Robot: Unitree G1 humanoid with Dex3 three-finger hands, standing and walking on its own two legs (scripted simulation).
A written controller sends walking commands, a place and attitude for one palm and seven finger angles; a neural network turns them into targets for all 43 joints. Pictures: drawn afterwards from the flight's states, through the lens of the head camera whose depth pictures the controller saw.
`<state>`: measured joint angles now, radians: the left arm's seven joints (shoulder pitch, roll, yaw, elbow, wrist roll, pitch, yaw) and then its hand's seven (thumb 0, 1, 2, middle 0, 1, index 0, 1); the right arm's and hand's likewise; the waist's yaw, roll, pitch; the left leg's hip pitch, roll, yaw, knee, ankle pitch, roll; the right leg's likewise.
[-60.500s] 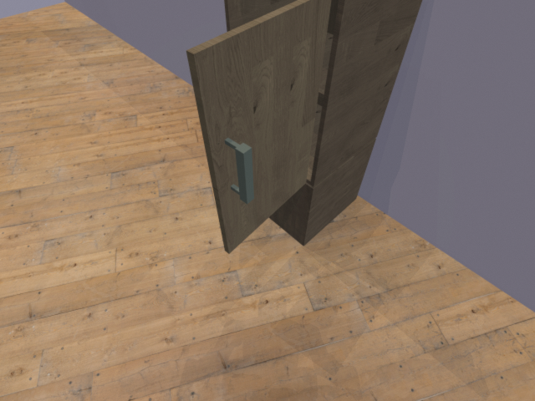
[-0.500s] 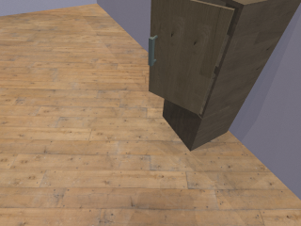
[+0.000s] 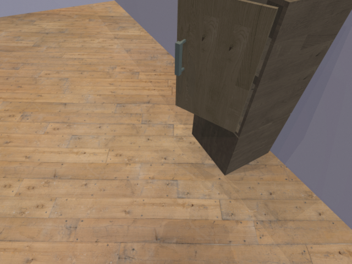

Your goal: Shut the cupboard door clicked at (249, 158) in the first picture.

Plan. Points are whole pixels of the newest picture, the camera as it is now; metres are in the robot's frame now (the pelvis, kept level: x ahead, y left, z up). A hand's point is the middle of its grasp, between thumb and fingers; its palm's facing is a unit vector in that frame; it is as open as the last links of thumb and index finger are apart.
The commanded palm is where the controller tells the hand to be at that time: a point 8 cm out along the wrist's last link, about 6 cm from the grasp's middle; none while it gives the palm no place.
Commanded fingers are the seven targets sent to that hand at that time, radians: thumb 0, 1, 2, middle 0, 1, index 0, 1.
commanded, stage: look to check the result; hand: left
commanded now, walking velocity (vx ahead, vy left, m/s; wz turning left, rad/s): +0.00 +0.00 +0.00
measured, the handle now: (180, 57) +0.95 +0.03 -0.02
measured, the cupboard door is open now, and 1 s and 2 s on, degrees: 27 27 27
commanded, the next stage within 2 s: walk to a spot facing it in 0.02 s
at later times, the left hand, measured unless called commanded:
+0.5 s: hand out of the picture +0.01 +0.20 -0.21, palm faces +0.21 -0.96 -0.20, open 7.4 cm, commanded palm none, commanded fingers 0.00 0.90 0.90 -0.20 -0.30 -0.20 -0.30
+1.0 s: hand out of the picture -0.01 +0.19 -0.16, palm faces +0.45 -0.83 -0.32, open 7.4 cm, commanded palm none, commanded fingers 0.00 0.90 0.90 -0.20 -0.30 -0.20 -0.30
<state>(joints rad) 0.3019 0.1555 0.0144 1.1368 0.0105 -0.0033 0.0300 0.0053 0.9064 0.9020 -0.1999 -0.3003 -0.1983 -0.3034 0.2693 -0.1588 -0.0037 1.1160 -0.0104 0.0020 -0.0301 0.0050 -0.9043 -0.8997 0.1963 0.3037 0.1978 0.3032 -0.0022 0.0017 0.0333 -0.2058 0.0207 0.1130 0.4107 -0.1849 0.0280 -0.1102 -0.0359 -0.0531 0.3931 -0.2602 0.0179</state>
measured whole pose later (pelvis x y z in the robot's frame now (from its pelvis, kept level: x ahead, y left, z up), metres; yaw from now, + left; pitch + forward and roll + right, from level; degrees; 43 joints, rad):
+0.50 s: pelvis +0.00 +0.01 -0.03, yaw +10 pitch -1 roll -2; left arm 0.22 0.19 0.07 1.00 0.02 0.04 0.03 0.01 0.90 0.90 -0.20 -0.30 -0.20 -0.30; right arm 0.27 -0.18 -0.04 1.01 -0.02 0.05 0.00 0.01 -0.90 -0.90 0.20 0.30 0.20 0.30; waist -0.02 -0.02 0.10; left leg -0.38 0.00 0.07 0.71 -0.31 0.04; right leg -0.24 -0.11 -0.18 0.74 -0.48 0.04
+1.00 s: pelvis +0.00 -0.04 -0.01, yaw +28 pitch +2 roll +0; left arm 0.17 0.21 0.05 0.86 0.02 0.02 0.03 0.01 0.90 0.90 -0.20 -0.30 -0.20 -0.30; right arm 0.19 -0.28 -0.10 0.91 -0.03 0.07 0.01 0.01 -0.90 -0.90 0.20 0.30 0.20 0.30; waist -0.03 0.06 0.08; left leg -0.56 -0.08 -0.08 1.02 -0.42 -0.03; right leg -0.25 -0.02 -0.04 0.55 -0.34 -0.01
